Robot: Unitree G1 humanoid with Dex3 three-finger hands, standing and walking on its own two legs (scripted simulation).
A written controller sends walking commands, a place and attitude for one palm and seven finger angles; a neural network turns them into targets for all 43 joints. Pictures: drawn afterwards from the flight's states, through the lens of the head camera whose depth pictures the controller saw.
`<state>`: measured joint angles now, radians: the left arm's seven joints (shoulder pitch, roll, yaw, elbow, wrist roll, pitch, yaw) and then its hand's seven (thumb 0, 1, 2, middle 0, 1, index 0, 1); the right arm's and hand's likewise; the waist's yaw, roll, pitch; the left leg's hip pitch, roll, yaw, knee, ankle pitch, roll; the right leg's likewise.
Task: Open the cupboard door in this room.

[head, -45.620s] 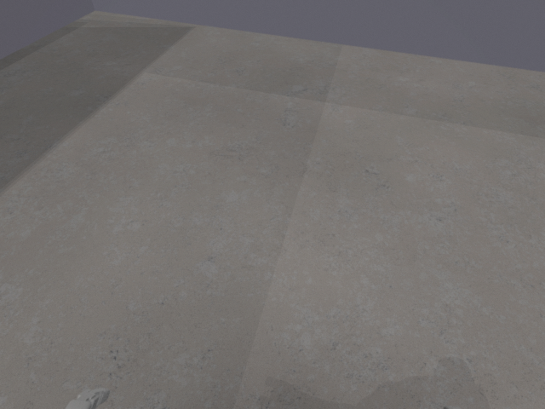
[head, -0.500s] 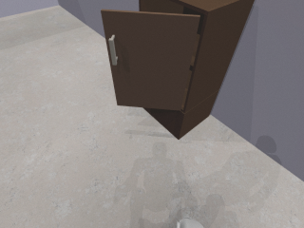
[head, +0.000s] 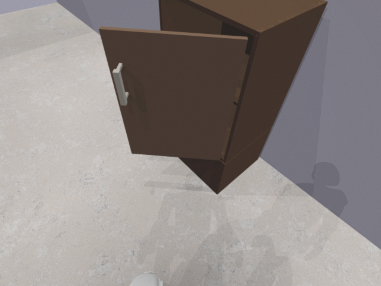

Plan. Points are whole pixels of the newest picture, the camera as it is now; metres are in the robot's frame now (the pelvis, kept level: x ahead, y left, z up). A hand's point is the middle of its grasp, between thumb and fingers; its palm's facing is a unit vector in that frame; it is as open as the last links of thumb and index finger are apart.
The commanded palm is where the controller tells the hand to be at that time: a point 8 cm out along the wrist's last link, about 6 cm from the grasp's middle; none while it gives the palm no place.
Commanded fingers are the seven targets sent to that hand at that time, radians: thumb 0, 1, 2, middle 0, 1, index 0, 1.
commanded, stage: take the last steps up to it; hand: left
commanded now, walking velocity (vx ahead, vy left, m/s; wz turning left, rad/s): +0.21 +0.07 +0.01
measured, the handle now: (121, 84) +0.70 +0.28 +0.00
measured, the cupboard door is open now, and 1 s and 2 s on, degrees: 44 44 44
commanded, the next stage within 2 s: come to a stop and stand still in 0.18 s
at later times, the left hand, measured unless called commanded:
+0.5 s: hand (99, 263) +0.20 +0.24 -0.18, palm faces +0.02 -0.99 -0.17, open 7.3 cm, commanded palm none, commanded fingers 0.00 0.90 0.90 -0.20 -0.30 -0.20 -0.30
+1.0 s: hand (100, 275) +0.17 +0.23 -0.19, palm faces +0.02 -0.98 -0.17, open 7.3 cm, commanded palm none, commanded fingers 0.00 0.90 0.90 -0.20 -0.30 -0.20 -0.30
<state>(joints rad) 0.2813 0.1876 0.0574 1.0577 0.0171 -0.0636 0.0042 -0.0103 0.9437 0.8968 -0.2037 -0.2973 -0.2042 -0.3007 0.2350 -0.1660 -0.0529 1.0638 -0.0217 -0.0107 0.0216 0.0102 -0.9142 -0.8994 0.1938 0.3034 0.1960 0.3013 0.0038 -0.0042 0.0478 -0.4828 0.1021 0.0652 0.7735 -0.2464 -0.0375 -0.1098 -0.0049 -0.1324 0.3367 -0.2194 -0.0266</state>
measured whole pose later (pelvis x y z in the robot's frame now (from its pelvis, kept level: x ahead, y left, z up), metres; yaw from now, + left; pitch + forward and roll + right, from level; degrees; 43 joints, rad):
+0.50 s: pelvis +0.12 +0.06 +0.00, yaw -1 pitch -1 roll -1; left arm 0.16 0.20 0.04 1.03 0.01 0.03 0.02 0.01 0.92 0.90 -0.20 -0.30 -0.20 -0.30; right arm 0.25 -0.13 -0.01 1.08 -0.02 -0.01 -0.04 0.00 -0.93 -0.90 0.20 0.30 0.20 0.30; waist -0.01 -0.04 0.06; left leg -0.20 -0.01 0.13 0.43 -0.22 0.08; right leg -0.37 -0.05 -0.05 0.73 -0.33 0.02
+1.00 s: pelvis +0.11 +0.06 -0.01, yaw -1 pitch -1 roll +0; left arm 0.18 0.19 0.03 1.05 0.01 0.04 0.02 0.00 0.92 0.90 -0.20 -0.30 -0.20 -0.30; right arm 0.23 -0.15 -0.03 1.08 -0.02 0.02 -0.02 0.01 -0.91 -0.90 0.20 0.30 0.20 0.30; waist 0.02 -0.05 0.05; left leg -0.19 -0.01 0.10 0.47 -0.26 0.05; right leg -0.22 -0.05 -0.05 0.48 -0.24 0.02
